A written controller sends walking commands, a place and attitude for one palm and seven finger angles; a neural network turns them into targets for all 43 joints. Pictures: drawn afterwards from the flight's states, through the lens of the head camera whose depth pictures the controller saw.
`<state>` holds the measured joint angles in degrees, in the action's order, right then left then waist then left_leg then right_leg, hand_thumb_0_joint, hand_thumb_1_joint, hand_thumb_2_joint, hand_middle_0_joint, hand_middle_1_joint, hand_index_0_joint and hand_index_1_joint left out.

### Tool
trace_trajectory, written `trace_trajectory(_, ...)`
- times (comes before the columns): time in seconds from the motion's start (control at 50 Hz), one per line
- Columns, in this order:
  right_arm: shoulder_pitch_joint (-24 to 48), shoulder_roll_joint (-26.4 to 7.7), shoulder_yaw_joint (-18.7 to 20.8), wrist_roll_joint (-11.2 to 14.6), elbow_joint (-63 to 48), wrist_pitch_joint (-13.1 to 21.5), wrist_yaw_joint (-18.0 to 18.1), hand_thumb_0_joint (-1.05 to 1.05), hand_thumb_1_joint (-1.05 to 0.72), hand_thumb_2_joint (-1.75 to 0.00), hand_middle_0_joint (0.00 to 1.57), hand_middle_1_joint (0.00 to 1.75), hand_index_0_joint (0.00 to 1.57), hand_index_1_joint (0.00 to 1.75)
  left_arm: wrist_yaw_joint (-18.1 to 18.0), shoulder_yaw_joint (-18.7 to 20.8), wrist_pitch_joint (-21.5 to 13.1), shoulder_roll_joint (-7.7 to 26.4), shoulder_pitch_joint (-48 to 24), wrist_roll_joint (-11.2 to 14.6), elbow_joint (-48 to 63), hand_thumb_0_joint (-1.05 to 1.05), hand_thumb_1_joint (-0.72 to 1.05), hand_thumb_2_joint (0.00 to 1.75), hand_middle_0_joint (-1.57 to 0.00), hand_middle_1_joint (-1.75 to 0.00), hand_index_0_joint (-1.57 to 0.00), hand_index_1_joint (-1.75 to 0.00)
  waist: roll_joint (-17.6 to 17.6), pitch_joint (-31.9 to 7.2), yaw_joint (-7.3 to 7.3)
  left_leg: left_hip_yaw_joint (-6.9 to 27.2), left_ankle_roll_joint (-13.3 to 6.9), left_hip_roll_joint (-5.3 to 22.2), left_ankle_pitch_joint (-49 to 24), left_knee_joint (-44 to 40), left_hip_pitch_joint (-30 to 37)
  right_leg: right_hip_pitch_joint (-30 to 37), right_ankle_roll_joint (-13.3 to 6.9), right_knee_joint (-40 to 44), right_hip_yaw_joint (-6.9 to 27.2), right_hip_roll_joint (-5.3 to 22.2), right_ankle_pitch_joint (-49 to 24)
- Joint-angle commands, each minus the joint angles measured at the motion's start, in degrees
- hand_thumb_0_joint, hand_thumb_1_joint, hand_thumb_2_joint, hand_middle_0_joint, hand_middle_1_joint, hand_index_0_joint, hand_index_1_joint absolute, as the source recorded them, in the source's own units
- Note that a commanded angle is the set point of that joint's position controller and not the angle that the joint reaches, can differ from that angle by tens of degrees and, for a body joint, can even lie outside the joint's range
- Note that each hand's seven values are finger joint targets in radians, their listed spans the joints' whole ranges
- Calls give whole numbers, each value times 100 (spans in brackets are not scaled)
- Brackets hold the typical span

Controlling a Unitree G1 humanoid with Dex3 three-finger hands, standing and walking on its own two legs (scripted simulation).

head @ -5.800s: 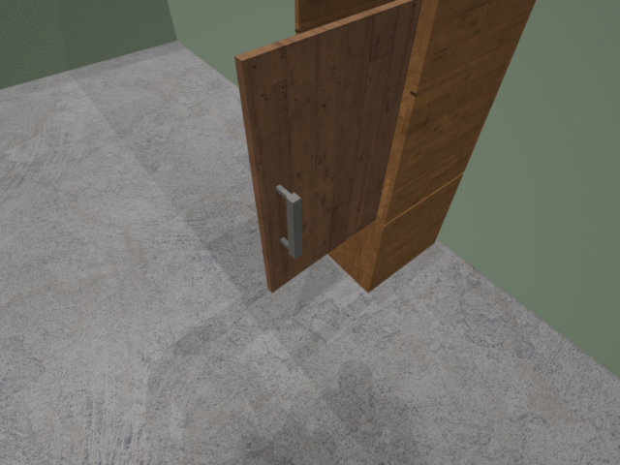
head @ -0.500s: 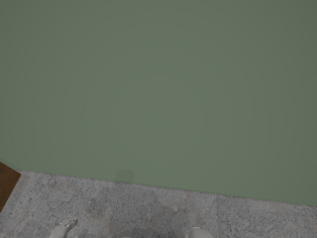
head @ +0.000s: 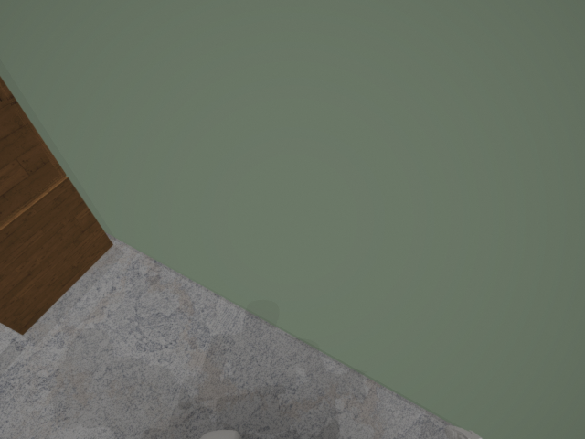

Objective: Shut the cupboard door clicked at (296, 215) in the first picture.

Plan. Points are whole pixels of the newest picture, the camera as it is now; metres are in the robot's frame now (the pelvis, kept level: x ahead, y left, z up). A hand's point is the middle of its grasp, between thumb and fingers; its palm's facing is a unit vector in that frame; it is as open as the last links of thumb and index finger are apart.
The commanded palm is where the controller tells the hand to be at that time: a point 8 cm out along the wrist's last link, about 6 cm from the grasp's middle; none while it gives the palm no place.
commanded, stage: turn to face it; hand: left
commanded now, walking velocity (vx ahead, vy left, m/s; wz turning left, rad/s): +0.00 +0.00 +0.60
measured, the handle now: out of the picture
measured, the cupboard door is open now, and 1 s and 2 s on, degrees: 92 92 92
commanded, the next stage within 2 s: take the last steps up to it in 1.82 s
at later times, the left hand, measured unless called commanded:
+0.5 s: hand out of the picture +0.05 +0.17 -0.13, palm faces +0.26 -0.92 -0.29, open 7.4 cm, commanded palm none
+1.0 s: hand out of the picture -0.07 +0.19 -0.16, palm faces +0.60 -0.76 -0.27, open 7.4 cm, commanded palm none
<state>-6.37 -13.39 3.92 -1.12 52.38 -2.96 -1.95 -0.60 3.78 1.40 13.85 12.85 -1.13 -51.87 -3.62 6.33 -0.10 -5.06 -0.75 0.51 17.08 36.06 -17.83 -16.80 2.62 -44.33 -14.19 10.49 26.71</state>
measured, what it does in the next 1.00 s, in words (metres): steps on the spot, turning left: right foot, then left foot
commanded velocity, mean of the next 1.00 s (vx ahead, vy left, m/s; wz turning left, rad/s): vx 0.00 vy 0.00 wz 0.60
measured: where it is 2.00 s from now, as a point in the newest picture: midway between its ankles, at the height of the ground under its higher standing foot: outside the picture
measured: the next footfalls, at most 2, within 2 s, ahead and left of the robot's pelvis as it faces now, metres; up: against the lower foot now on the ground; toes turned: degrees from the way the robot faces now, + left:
right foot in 0.40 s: +0.06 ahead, -0.15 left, +0.00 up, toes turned +10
left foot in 0.82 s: -0.01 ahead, +0.08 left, +0.00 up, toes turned +36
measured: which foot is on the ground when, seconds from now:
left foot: down 0.00-0.40, up 0.42-0.80, down 0.82-1.00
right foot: up 0.00-0.38, down 0.40-0.82, up 0.84-1.00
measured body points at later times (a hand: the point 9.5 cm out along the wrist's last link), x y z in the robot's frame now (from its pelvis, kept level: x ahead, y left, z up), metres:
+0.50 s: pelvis +0.01 -0.05 +0.01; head +0.06 -0.07 +0.46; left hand +0.04 +0.21 -0.11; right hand +0.14 -0.29 -0.15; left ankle -0.03 +0.08 -0.65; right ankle +0.02 -0.15 -0.72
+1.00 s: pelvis +0.01 -0.03 +0.01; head +0.03 +0.01 +0.46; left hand -0.10 +0.23 -0.14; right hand +0.25 -0.18 -0.11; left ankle -0.04 +0.06 -0.72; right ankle +0.06 -0.17 -0.65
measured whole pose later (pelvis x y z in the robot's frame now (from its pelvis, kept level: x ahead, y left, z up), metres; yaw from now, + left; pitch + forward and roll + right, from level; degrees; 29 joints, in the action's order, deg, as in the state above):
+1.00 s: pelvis +0.01 -0.03 +0.01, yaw +35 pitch +0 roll +0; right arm -6.4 -13.1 2.8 -1.5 51.7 -1.9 -0.2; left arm -0.6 4.7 3.4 15.8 10.7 -1.2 -52.9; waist -2.1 5.8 -1.1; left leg -0.9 -1.8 -0.8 15.2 31.0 -16.1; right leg -27.1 4.8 -63.8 -2.4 5.8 26.1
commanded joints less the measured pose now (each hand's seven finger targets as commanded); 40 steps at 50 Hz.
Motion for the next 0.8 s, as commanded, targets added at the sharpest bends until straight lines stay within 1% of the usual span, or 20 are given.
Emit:
trace_trajectory(0.0,-1162,-1463,327,-22,-142,150,262,0,-90,-90,20,30,20,30,-104,97,-6,496,-826,-3,747,0,90,90,-20,-30,-20,-30,1656,-1151,572,2543,-1239,2131,-3869,-1305,1698,-1996,199,-2308,1334,-285,819)
trace_trajectory(0.06,-382,-1194,207,-17,-357,188,284,0,-90,-90,20,30,20,30,-5,140,51,556,-452,-1,423,0,90,90,-20,-30,-20,-30,1124,-768,134,1702,-804,1385,-2756,-1592,959,-1639,255,-2373,1418,-384,-271)
trace_trajectory(0.1,-264,-1144,181,-8,-396,205,265,0,-90,-90,20,30,20,30,18,138,64,565,-308,-4,362,0,90,90,-20,-30,-20,-30,1190,-750,45,1603,-750,1232,-2184,-1717,750,-1432,276,-2086,1409,-433,-462)
trace_trajectory(0.18,-357,-1201,224,-19,-369,177,228,0,-90,-90,20,30,20,30,14,120,59,548,-483,-2,481,0,90,90,-20,-30,-20,-30,1086,-625,113,1969,-824,1200,-1391,-1835,624,-1294,285,-1332,1360,-589,-408)
trace_trajectory(0.24,-358,-1211,275,-44,-378,142,211,0,-90,-90,20,30,20,30,0,92,31,488,-576,17,585,0,90,90,-20,-30,-20,-30,1296,-736,163,2178,-833,1125,-1436,-1667,592,-915,235,-515,1294,-768,-243)
trace_trajectory(0.3,-238,-1211,313,-44,-429,104,217,0,-90,-90,20,30,20,30,-17,80,-29,463,-322,52,576,0,90,90,-20,-30,-20,-30,1441,-918,79,2428,-782,1011,-1987,-1321,396,-157,153,445,1195,-1030,-334)
trace_trajectory(0.32,-149,-1176,327,-22,-455,92,222,0,-90,-90,20,30,20,30,-34,97,-61,484,-110,64,520,0,90,90,-20,-30,-20,-30,1368,-961,-39,2466,-709,937,-1979,-1121,127,346,128,991,1174,-1067,-706)
trace_trajectory(0.34,-58,-1092,316,18,-509,90,216,0,-90,-90,20,30,20,30,-55,126,-118,583,202,64,467,0,90,90,-20,-30,-20,-30,1096,-1078,-216,2356,-503,712,-1699,-775,-236,1041,101,1891,1223,-964,-1283)
trace_trajectory(0.36,-119,-777,282,79,-562,102,183,0,-90,-90,20,30,20,30,-104,212,-193,984,456,-12,435,0,90,90,-20,-30,-20,-30,-47,-1242,-322,1823,-103,154,-430,142,-1132,1968,-152,2756,2223,73,-1364)
trace_trajectory(0.38,-81,-506,242,82,-709,120,152,0,-90,-90,20,30,20,30,-143,275,-201,1413,407,-82,476,0,90,90,-20,-30,-20,-30,-1431,-1016,-341,772,336,-631,1769,1612,-1883,1896,-864,2973,3600,1624,-2291)
trace_trajectory(0.4,-84,-764,290,8,-631,61,149,0,-90,-90,20,30,20,30,-161,207,-195,1238,228,-32,498,0,90,90,-20,-30,-20,-30,-981,-894,-213,1059,270,-254,1765,2784,-1702,1185,-1189,2818,3262,1764,-2576)
trace_trajectory(0.42,-64,-708,300,3,-492,-1,133,0,-90,-90,20,30,20,30,-168,170,-193,1033,-64,-11,537,0,90,90,-20,-30,-20,-30,-1045,-707,-61,1045,308,-119,1460,3386,-1698,860,-1164,2733,3032,1394,-2637)
trace_trajectory(0.44,-150,-704,295,-4,-371,-43,96,0,-90,-90,20,30,20,30,-155,100,-193,799,-365,10,599,0,90,90,-20,-30,-20,-30,-858,-494,95,961,363,16,979,3699,-1711,726,-1033,2638,2360,1044,-2783)
trace_trajectory(0.48,-258,-546,234,13,-264,-70,29,0,-90,-90,20,30,20,30,-148,56,-218,619,-444,0,635,0,90,90,-20,-30,-20,-30,-746,-576,195,738,462,80,547,3589,-1622,836,-819,2484,1562,698,-3359)
trace_trajectory(0.58,281,-392,129,30,-307,-74,14,0,-90,-90,20,30,20,30,-155,123,-236,754,234,-15,394,0,90,90,-20,-30,-20,-30,-536,-660,-148,326,532,104,809,2224,-1429,1571,-876,2275,1167,886,-4245)
trace_trajectory(0.68,465,-294,66,53,-386,5,9,0,-90,-90,20,30,20,30,-136,219,-203,927,448,-63,270,0,90,90,-20,-30,-20,-30,-865,-750,-282,-14,399,77,984,925,-948,1769,-907,1922,897,1087,-4693)
trace_trajectory(0.72,333,-357,60,60,-388,57,25,0,-90,-90,20,30,20,30,-118,264,-192,1034,421,-56,258,0,90,90,-20,-30,-20,-30,-840,-871,-212,-158,320,-4,759,278,-522,1704,-833,1617,776,1137,-4812)
trace_trajectory(0.74,201,-409,73,48,-376,66,31,0,-90,-90,20,30,20,30,-98,263,-186,1070,397,-35,257,0,90,90,-20,-30,-20,-30,-756,-904,-117,-228,271,-77,424,-100,-104,1473,-704,1385,635,1091,-4720)
trace_trajectory(0.76,-84,-529,110,27,-322,91,37,0,-90,-90,20,30,20,30,-74,278,-183,1088,290,-1,257,0,90,90,-20,-30,-20,-30,-620,-999,95,-220,187,-91,-98,-713,513,1118,-504,895,409,1009,-4526)
trace_trajectory(0.78,-524,-885,207,-2,-237,132,38,0,-90,-90,20,30,20,30,-50,258,-165,954,191,30,342,0,90,90,-20,-30,-20,-30,241,-1315,359,448,-70,470,-1374,-1187,1668,187,-199,-156,200,748,-3490)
